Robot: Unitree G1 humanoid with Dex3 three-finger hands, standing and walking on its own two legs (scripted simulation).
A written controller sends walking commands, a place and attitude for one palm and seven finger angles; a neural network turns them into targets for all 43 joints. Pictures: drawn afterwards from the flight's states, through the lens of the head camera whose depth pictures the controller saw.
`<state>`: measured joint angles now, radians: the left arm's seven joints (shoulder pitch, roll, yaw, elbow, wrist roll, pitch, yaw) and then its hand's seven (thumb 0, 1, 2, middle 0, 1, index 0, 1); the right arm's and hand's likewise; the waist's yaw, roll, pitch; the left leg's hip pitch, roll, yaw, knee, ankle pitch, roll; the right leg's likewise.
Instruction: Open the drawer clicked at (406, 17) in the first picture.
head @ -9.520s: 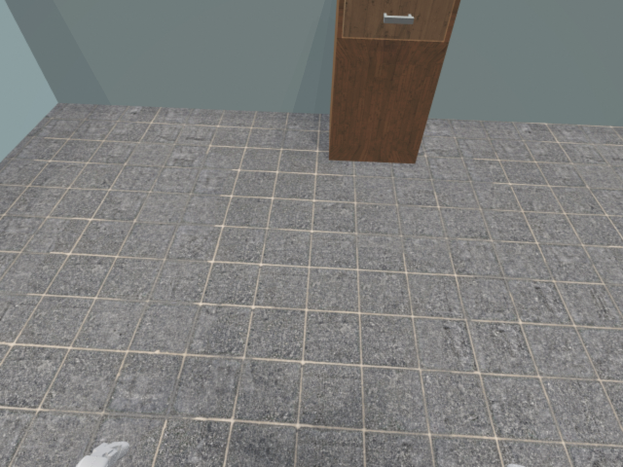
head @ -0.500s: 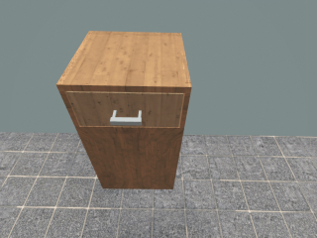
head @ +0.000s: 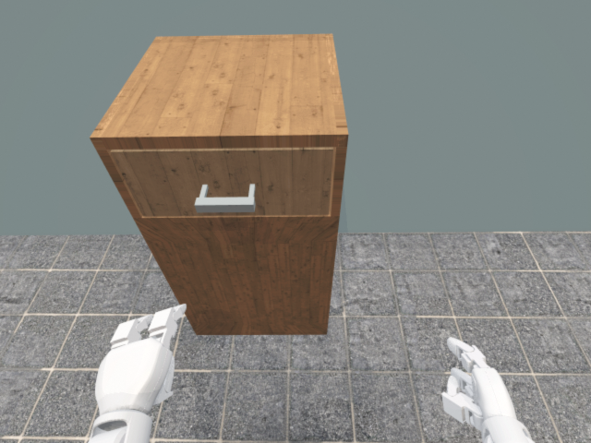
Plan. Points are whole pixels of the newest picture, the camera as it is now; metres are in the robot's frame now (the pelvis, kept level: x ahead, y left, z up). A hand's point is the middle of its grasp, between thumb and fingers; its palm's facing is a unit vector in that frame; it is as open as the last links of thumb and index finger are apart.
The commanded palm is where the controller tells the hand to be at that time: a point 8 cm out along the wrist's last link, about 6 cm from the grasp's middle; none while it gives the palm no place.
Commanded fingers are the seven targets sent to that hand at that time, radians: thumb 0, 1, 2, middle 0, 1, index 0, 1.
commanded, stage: raise the hand with hooked fingers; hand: left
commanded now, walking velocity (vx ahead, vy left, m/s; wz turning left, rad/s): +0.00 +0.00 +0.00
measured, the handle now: (227, 197) +0.55 +0.19 -0.02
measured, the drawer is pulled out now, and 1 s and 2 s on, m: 0.00 0.00 0.00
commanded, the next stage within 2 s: move the hooked fingers above the handle in 1.52 s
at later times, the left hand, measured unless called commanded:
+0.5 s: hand (151, 333) +0.25 +0.23 +0.00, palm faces -0.11 -0.12 -0.99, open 11.3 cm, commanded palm +0.24 +0.23 +0.08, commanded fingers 0.00 -0.15 0.45 -0.28 -0.98 -0.28 -0.98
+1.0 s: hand (140, 249) +0.34 +0.25 +0.08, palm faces +0.06 -0.10 -0.99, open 13.7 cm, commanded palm +0.32 +0.26 +0.14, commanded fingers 0.00 -0.50 0.30 -0.30 -1.20 -0.30 -1.20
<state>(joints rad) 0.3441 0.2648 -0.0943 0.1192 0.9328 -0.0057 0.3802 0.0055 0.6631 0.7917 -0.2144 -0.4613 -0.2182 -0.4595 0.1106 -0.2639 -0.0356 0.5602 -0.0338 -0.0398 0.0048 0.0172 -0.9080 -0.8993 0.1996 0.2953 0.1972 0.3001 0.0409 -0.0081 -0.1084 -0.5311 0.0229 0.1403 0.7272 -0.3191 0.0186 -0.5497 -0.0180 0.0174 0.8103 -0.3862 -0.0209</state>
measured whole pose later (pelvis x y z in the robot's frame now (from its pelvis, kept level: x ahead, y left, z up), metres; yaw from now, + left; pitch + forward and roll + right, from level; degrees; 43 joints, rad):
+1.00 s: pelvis +0.05 +0.02 +0.02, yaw +0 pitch +4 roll +0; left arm 0.03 0.42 -0.09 0.00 0.96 0.14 0.16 0.00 -0.45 0.32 -0.32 -1.17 -0.32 -1.17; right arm 0.09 -0.22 0.00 0.59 -0.01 0.12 -0.03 0.01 -0.90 -0.90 0.20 0.30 0.20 0.30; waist 0.07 0.05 -0.06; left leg -0.34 -0.03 0.01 0.61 -0.35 0.02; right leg -0.32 -0.01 0.02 0.63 -0.38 0.00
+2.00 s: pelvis +0.03 +0.00 +0.02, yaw +0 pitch +4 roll +1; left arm -0.19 0.44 -0.06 0.30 0.97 0.00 0.17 0.00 -0.49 0.30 -0.32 -1.20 -0.32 -1.20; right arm 0.15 -0.25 -0.02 0.66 0.01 0.08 -0.05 0.01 -0.90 -0.90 0.20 0.30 0.20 0.30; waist 0.07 0.05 -0.04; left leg -0.34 0.00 -0.01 0.54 -0.28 -0.01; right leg -0.33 0.01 0.00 0.58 -0.33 -0.03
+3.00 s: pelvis +0.04 +0.00 +0.01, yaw -1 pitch +13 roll +0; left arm -0.68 0.37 -0.13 0.94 1.05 0.11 0.30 0.00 -0.49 0.30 -0.32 -1.20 -0.32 -1.20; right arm 0.29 -0.24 -0.05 0.70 0.01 0.11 -0.03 0.01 -0.90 -0.90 0.20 0.30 0.20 0.30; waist -0.05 0.05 -0.11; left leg -0.57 0.00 0.00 0.68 -0.33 0.00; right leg -0.55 0.02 0.01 0.70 -0.37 -0.02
